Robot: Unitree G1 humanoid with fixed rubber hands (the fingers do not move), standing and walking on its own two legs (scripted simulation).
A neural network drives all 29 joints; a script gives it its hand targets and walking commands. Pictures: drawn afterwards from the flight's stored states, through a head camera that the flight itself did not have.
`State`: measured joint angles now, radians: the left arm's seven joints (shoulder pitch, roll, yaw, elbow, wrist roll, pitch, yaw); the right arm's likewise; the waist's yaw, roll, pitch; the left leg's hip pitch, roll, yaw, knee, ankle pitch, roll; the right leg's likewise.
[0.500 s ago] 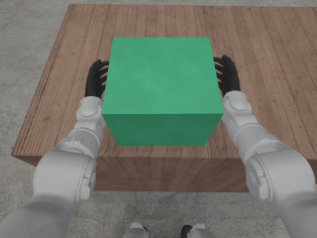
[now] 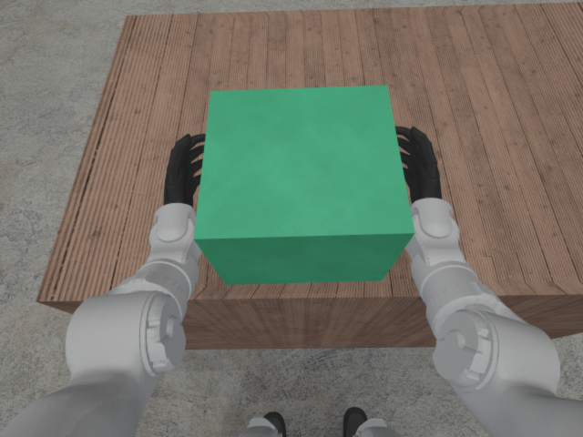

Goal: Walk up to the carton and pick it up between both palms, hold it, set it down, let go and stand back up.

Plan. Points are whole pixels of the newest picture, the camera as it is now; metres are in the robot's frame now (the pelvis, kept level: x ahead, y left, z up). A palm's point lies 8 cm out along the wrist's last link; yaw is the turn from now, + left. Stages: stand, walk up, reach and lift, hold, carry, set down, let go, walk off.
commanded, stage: reach and lift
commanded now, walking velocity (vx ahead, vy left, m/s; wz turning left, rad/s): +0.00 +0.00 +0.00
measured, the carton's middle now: (301, 191) +0.46 +0.01 -0.01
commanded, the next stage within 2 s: none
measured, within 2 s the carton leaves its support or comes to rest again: neither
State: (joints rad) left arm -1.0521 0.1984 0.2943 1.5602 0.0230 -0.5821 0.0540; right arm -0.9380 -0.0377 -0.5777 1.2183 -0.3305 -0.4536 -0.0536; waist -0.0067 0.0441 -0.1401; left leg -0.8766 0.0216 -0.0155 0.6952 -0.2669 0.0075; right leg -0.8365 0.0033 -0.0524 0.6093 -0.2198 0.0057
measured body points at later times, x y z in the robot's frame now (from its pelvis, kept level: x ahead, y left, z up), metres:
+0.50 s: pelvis +0.02 +0.00 +0.01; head +0.16 +0.01 +0.44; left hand +0.47 +0.18 +0.01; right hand +0.46 -0.16 +0.02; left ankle +0.01 +0.11 -0.71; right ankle +0.02 -0.13 -0.71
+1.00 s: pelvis +0.02 +0.00 +0.01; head +0.16 +0.00 +0.44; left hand +0.47 +0.18 +0.01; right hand +0.46 -0.16 +0.01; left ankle +0.01 +0.11 -0.71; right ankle +0.02 -0.13 -0.71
